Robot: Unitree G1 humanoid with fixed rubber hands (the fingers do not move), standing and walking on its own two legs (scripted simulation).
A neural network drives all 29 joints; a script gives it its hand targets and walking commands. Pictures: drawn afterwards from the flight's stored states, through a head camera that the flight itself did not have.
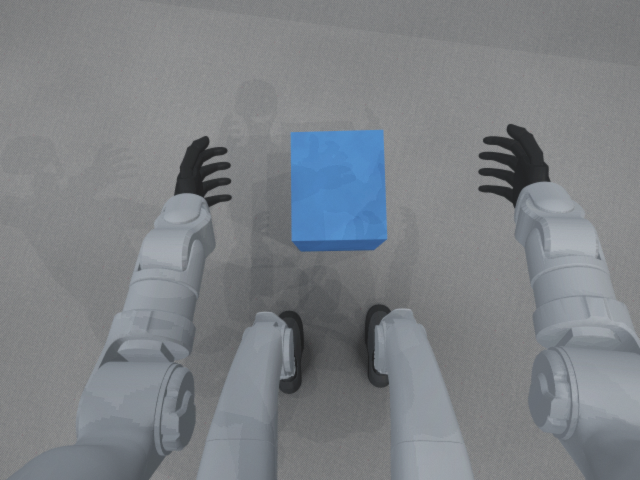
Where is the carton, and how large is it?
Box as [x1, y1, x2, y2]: [291, 130, 386, 251]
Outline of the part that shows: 382,130 291,132 292,241 301,251 374,249 386,239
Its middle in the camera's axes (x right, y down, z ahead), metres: +0.04 -0.11 +0.92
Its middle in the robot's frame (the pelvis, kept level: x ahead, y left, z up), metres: +0.52 -0.01 -0.54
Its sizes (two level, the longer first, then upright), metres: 0.230 0.194 0.247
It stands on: the floor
